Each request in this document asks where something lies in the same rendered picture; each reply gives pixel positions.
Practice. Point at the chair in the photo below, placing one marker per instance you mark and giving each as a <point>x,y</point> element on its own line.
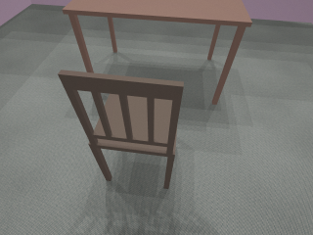
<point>140,115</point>

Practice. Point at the table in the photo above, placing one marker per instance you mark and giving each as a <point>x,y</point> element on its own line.
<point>218,12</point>

